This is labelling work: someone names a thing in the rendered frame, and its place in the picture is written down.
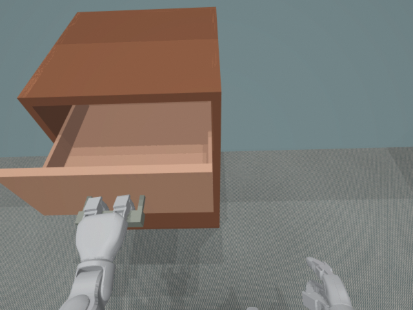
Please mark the left robot hand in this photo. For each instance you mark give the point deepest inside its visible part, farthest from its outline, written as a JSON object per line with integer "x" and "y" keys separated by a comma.
{"x": 100, "y": 236}

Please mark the right robot hand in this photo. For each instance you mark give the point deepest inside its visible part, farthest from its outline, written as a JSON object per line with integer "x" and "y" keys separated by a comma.
{"x": 332, "y": 292}

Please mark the drawer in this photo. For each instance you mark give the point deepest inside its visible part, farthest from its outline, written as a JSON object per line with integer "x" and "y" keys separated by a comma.
{"x": 160, "y": 150}

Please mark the cabinet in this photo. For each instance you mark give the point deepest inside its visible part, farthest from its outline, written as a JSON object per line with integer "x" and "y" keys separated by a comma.
{"x": 134, "y": 56}

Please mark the robot left forearm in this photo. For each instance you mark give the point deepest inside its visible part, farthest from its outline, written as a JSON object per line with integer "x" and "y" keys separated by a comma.
{"x": 92, "y": 286}

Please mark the handle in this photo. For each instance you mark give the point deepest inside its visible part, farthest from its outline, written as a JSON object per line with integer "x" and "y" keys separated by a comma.
{"x": 134, "y": 218}

